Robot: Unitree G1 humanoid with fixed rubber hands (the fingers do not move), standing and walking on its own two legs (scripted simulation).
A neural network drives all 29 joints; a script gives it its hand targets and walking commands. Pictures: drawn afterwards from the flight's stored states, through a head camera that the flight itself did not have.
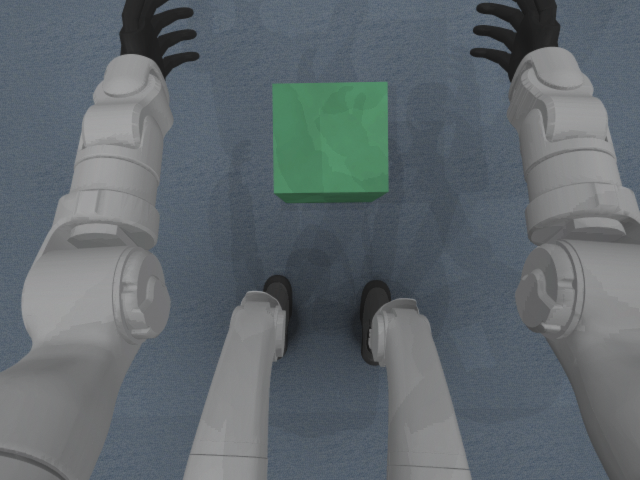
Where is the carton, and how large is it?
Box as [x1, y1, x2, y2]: [272, 82, 388, 202]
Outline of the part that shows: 387,82 272,84 274,193 285,202 348,202 372,201 388,191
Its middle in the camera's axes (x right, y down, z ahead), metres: +0.02 -0.18 +0.83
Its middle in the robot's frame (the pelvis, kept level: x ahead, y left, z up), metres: +0.53 +0.01 -0.52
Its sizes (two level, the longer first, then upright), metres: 0.210 0.200 0.250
